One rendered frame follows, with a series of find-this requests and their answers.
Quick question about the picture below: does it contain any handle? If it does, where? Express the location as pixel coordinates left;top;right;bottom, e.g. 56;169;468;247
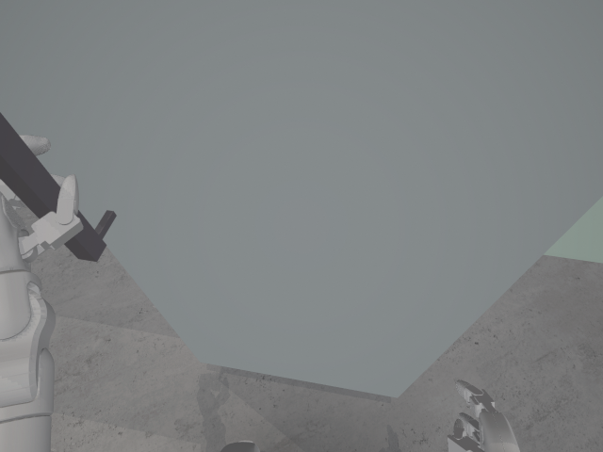
0;112;117;262

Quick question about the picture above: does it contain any fridge door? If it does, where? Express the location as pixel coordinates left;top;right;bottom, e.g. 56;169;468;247
0;0;603;398

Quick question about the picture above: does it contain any robot left hand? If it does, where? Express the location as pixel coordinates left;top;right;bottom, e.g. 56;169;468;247
0;135;83;272

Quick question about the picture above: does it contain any left robot forearm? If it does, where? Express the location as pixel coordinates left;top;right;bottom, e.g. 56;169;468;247
0;269;56;452

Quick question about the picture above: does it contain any robot right hand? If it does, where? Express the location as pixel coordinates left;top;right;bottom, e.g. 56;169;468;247
448;379;520;452

